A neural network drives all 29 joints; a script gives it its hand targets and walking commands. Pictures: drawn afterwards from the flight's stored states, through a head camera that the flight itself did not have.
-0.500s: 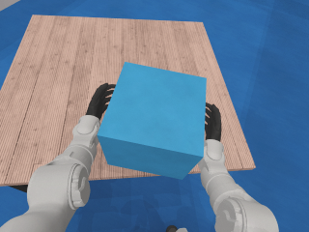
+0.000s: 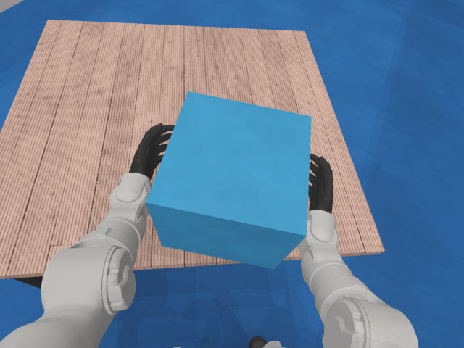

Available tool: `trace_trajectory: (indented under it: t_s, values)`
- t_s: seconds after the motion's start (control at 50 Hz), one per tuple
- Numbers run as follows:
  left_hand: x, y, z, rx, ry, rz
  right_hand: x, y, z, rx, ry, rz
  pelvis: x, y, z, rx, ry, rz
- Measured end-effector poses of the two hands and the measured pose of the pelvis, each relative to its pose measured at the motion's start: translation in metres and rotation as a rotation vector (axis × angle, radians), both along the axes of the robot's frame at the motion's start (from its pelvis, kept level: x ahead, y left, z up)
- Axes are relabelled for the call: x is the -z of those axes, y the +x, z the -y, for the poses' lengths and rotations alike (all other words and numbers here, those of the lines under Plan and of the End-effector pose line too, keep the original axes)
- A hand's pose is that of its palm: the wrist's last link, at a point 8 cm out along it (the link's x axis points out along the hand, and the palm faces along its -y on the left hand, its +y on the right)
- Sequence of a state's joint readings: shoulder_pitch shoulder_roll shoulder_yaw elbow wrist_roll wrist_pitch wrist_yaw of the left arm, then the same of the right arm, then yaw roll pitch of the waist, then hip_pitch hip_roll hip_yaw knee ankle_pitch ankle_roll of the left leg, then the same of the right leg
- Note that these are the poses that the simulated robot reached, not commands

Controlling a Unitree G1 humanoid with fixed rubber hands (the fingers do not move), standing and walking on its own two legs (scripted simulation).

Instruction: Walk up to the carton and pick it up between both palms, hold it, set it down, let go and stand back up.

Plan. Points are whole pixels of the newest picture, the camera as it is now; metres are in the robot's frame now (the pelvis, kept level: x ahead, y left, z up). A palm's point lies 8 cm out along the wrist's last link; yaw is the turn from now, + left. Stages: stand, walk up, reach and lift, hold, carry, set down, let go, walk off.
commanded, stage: reach and lift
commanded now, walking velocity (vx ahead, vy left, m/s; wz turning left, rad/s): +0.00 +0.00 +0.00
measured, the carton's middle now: (233, 184) +0.43 -0.01 -0.01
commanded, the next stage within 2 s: none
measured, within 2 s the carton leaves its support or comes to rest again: leaves its support in 0.40 s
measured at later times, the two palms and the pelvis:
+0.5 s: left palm (146, 158) +0.46 +0.14 +0.03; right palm (319, 210) +0.36 -0.16 +0.01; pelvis +0.01 +0.02 +0.01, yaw -1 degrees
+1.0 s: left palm (142, 150) +0.44 +0.14 +0.08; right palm (334, 199) +0.36 -0.16 +0.05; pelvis +0.01 +0.01 +0.02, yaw +0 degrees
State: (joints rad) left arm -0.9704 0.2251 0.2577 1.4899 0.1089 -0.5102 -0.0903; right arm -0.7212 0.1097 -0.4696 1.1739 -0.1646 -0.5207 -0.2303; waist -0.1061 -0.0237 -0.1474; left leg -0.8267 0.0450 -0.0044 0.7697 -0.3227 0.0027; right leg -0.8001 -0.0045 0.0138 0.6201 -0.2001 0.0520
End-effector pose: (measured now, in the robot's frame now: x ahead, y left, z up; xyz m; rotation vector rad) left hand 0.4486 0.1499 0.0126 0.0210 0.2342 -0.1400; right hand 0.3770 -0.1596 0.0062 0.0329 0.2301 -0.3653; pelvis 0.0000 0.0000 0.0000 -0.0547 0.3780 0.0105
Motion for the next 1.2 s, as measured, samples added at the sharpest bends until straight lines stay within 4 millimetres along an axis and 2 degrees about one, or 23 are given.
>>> trace_trajectory:
  t_s: [0.52,0.72,0.88,1.06,1.2]
  values:
    - [-0.017,0.008,0.005,0.084,0.117,0.055,0.0,-0.015,-0.003,0.065,-0.001,0.043,-0.005,0.008,-0.018,0.004,-0.026,-0.022]
    - [-0.023,0.003,0.002,0.081,0.14,0.053,-0.005,-0.019,-0.005,0.053,-0.008,0.025,-0.01,0.012,-0.022,0.004,-0.032,-0.025]
    - [-0.04,-0.005,0.006,0.05,0.139,0.057,-0.021,-0.019,0.0,0.029,-0.008,0.028,-0.013,0.01,-0.019,0.002,-0.027,-0.001]
    - [-0.078,-0.015,0.01,0.006,0.139,0.092,-0.059,-0.016,0.007,-0.006,0.004,0.067,-0.017,0.004,-0.011,-0.003,-0.017,0.075]
    - [-0.094,-0.024,0.013,-0.029,0.142,0.053,-0.08,-0.015,0.013,-0.04,0.011,0.029,-0.022,0.001,-0.002,-0.007,-0.002,0.146]
